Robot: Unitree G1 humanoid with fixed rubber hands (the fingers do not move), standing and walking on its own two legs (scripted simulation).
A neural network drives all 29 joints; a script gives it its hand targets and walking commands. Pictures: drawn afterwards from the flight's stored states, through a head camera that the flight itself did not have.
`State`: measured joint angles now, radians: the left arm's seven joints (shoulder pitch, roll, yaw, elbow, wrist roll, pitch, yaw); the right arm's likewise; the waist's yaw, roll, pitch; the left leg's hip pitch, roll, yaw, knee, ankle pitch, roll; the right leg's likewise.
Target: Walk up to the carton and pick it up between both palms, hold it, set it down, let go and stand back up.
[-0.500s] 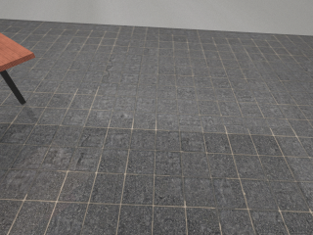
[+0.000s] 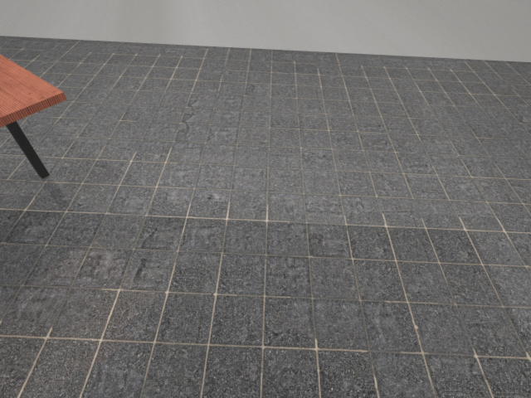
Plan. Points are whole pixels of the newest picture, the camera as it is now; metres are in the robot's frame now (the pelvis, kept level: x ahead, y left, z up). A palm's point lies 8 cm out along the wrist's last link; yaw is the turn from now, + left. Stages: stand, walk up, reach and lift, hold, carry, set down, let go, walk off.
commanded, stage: stand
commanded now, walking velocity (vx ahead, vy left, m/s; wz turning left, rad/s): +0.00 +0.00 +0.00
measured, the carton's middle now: out of the picture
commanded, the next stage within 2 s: none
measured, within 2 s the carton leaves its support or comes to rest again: neither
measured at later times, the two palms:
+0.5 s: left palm out of the picture -0.05 +0.20 -0.15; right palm out of the picture -0.04 -0.20 -0.15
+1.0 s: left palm out of the picture -0.04 +0.20 -0.15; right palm out of the picture -0.03 -0.21 -0.15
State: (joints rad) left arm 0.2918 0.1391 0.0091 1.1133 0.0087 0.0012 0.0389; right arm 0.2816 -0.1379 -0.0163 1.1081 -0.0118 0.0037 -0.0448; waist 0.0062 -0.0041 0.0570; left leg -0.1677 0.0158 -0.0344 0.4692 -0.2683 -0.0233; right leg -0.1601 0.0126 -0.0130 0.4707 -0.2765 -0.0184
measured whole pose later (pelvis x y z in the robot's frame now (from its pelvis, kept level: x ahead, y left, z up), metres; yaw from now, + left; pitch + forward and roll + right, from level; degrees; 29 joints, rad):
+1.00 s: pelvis +0.00 -0.01 +0.00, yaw +0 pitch -2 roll +0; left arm 0.32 0.11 0.00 1.16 0.01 -0.01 0.04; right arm 0.30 -0.10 0.01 1.16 -0.01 0.00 -0.05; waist 0.01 0.00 0.04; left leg -0.18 0.02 -0.04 0.48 -0.27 -0.03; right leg -0.18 0.02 -0.01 0.48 -0.27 -0.03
